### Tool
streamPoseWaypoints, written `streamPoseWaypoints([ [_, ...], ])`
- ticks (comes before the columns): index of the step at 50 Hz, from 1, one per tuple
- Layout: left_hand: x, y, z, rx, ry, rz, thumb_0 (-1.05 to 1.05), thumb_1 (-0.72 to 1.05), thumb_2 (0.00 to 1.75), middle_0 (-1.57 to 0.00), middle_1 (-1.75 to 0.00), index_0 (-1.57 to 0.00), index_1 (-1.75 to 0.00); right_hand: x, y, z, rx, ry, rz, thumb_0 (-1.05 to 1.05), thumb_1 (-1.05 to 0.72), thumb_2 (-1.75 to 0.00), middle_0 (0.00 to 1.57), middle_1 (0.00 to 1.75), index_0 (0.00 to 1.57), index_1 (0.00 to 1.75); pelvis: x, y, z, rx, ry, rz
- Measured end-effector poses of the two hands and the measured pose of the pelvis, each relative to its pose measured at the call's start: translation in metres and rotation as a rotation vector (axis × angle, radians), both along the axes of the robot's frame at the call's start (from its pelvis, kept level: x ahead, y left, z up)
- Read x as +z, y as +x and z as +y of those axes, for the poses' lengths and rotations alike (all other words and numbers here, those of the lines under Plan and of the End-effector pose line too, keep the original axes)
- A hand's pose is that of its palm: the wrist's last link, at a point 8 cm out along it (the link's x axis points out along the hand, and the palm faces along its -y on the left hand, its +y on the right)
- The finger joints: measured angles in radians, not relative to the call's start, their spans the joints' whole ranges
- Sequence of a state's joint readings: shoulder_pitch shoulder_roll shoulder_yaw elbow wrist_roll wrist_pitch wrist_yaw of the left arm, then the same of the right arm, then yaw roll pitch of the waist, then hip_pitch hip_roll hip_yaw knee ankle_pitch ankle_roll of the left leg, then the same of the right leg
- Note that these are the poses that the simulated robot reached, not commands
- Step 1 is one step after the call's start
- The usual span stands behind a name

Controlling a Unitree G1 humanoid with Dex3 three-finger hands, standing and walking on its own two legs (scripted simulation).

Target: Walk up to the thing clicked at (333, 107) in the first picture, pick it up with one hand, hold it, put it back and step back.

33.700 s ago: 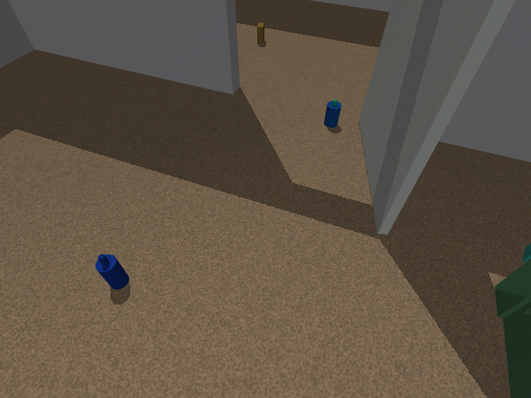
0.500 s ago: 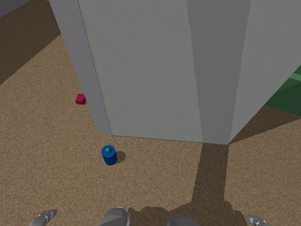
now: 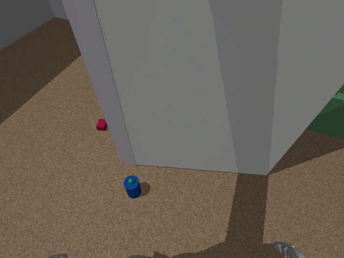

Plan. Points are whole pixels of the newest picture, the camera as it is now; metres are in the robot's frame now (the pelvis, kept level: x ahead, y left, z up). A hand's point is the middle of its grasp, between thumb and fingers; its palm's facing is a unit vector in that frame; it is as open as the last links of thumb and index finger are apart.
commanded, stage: walk up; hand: left
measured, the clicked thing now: (132, 186) +0.55 +0.24 -0.69
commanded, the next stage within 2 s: none
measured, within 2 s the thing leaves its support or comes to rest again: neither
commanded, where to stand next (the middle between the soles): +0.07 -0.02 m, yaw -1 degrees
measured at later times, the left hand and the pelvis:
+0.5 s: hand out of the picture +0.07 +0.25 -0.16, palm faces -0.01 -0.95 -0.31, open 7.4 cm; pelvis +0.00 +0.00 +0.00, yaw +0 degrees
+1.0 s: hand out of the picture +0.08 +0.25 -0.16, palm faces +0.01 -0.92 -0.39, open 7.4 cm; pelvis +0.09 -0.01 -0.01, yaw +0 degrees
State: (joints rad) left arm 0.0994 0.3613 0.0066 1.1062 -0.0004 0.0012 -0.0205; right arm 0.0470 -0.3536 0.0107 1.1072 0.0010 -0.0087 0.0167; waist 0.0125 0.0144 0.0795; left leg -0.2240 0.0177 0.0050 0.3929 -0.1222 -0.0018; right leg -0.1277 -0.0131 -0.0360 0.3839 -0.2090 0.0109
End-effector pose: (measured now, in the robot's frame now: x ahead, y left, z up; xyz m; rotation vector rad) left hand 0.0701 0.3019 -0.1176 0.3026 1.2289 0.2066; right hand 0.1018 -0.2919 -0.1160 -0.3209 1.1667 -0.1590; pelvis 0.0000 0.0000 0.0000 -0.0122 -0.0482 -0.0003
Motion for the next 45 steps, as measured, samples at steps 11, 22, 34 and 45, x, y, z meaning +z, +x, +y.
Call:
streamPoseWaypoints([
  [11,-0.005,-0.001,-0.004,-0.002,-0.027,0.02,0.01,0.91,0.9,-0.2,-0.3,-0.2,-0.3,0.001,-0.031,-0.002,-0.044,-0.016,0.071,0.01,-0.91,-0.89,0.2,0.3,0.2,0.3,0.003,-0.002,0.002,0.0,-0.002,0.008],
  [22,-0.006,-0.008,-0.005,0.012,-0.03,0.044,0.01,0.91,0.9,-0.2,-0.3,-0.2,-0.3,0.002,-0.035,-0.004,-0.055,-0.021,0.083,0.01,-0.91,-0.89,0.2,0.3,0.2,0.3,0.004,0.001,0.002,0.003,-0.002,0.014],
  [34,-0.003,-0.006,0.0,-0.003,0.003,0.029,0.01,0.91,0.9,-0.2,-0.3,-0.2,-0.3,0.001,-0.026,-0.02,-0.05,-0.026,0.032,0.0,-0.9,-0.89,0.21,0.3,0.2,0.3,-0.002,0.018,-0.005,-0.004,0.013,0.02],
  [45,0.011,-0.014,-0.011,0.056,0.047,0.092,0.01,0.91,0.9,-0.2,-0.3,-0.2,-0.3,-0.002,0.015,-0.052,-0.035,-0.047,0.085,0.01,-0.91,-0.89,0.2,0.3,0.2,0.3,-0.002,0.067,-0.021,0.004,0.006,0.012],
])
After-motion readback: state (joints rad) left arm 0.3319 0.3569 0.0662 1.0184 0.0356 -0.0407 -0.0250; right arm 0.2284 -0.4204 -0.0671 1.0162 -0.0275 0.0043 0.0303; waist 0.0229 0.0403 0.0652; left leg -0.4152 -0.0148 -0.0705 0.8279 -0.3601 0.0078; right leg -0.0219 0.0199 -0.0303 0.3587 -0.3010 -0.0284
